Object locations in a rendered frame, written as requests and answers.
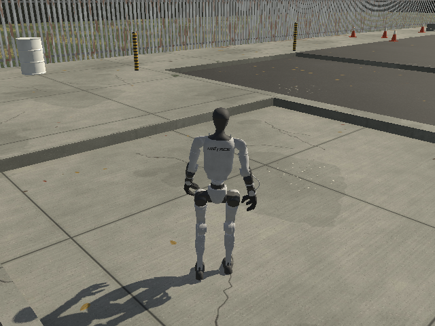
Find right robot upper arm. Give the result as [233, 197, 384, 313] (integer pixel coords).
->
[234, 138, 250, 177]

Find robot left shin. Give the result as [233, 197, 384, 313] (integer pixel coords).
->
[195, 223, 205, 270]

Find left robot upper arm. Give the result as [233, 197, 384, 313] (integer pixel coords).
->
[187, 136, 206, 173]

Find right robot forearm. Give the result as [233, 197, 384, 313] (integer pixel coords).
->
[243, 167, 256, 196]

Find left robot forearm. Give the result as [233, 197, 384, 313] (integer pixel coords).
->
[185, 163, 195, 185]

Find robot right thigh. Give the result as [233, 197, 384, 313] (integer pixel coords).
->
[224, 189, 240, 234]

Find robot right hand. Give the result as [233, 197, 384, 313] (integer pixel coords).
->
[241, 194, 257, 211]

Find robot left hand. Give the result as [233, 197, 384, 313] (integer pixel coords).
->
[184, 183, 200, 196]

